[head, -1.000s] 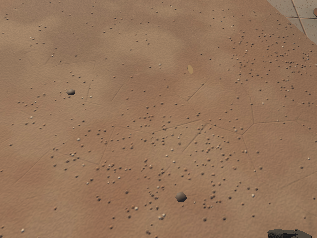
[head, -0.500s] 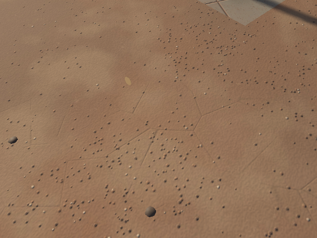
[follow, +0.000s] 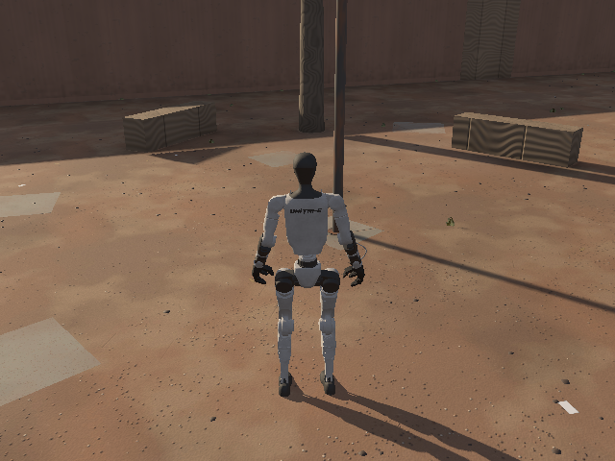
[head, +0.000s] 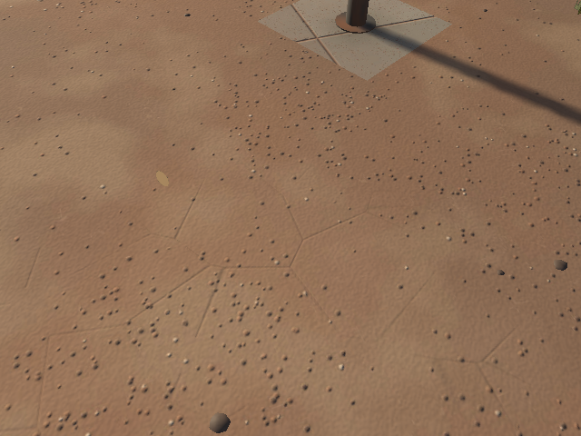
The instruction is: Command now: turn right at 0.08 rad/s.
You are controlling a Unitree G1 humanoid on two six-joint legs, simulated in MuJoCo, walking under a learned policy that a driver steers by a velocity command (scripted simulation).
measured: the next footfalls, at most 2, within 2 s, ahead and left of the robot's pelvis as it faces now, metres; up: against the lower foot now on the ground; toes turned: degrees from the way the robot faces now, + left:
right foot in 1.80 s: +0.10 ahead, -0.12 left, +0.00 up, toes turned -1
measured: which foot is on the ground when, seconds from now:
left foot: down 0.00-1.00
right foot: down 0.00-1.00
